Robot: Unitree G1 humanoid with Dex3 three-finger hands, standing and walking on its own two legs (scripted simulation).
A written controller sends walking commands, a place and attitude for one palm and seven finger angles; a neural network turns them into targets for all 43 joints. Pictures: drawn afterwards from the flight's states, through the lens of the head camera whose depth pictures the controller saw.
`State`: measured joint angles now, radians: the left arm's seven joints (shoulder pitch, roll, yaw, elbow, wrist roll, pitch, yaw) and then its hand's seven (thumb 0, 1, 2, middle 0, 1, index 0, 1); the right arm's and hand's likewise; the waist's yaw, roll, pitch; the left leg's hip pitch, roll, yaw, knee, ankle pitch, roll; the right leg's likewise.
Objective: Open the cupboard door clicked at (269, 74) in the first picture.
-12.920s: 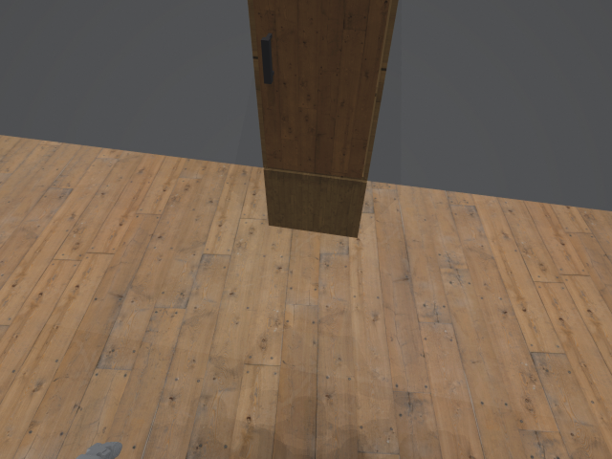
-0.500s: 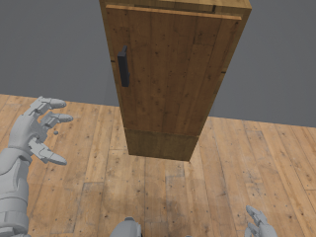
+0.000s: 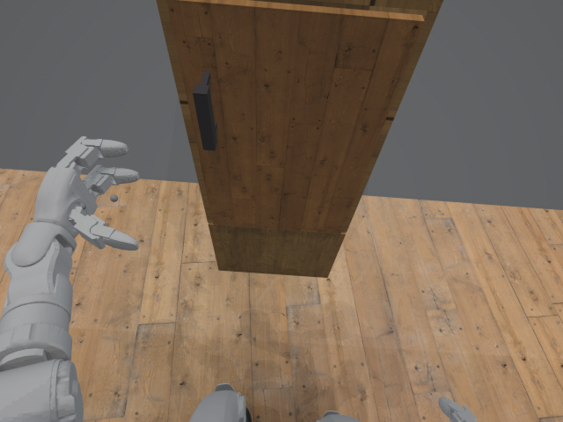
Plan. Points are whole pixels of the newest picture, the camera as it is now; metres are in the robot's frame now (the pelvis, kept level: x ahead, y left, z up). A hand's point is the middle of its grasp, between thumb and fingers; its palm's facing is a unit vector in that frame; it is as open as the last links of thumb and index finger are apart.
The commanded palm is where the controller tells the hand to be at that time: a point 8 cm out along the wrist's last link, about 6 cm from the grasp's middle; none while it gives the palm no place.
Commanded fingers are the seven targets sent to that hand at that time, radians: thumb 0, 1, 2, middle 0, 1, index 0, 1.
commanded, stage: move the hooked fingers beside the handle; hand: left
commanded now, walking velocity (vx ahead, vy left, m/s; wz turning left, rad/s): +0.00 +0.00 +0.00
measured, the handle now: (208, 112) +0.60 +0.13 +0.06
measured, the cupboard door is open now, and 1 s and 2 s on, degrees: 0 0 0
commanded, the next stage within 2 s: slide the fingers in behind the handle in 1.76 s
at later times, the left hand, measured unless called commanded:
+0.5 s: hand (140, 154) +0.48 +0.22 +0.08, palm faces -0.03 -1.00 -0.02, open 14.0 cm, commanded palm +0.48 +0.27 +0.07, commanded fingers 0.00 -0.50 0.30 -0.30 -1.20 -0.30 -1.20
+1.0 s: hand (159, 124) +0.56 +0.21 +0.07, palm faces -0.02 -1.00 -0.02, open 14.0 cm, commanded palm +0.53 +0.26 +0.07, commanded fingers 0.00 -0.50 0.30 -0.30 -1.20 -0.30 -1.20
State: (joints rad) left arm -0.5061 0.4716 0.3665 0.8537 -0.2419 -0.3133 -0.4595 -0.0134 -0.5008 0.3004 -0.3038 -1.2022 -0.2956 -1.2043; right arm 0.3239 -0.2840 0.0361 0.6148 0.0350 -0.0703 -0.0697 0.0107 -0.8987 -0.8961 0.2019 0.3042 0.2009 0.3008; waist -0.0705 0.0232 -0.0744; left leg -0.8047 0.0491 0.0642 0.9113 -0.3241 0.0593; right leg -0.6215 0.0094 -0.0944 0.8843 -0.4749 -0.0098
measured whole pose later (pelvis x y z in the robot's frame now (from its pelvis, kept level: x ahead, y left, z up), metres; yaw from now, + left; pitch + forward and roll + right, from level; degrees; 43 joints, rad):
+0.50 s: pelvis +0.00 -0.01 -0.02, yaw -2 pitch +18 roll -4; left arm -0.83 0.62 0.43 1.18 -0.15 -0.35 -0.42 -0.01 -0.50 0.30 -0.30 -1.20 -0.30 -1.20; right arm 0.39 -0.29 0.04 0.64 0.02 0.03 -0.05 0.01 -0.90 -0.90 0.20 0.30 0.20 0.30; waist -0.15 0.02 -0.08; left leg -0.96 0.08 0.05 1.01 -0.35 0.05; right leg -0.78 0.04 -0.10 0.97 -0.50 -0.03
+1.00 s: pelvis +0.01 -0.01 -0.03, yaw -4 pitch +24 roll -5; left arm -1.00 0.74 0.51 1.26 -0.07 -0.29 -0.38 -0.01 -0.50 0.30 -0.30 -1.20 -0.30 -1.20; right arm 0.45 -0.28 0.05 0.61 0.00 0.08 -0.03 0.00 -0.90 -0.90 0.20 0.30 0.20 0.30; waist -0.22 0.04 -0.09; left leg -1.08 0.11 0.06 1.06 -0.39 0.04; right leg -0.90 0.07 -0.08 1.00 -0.52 -0.03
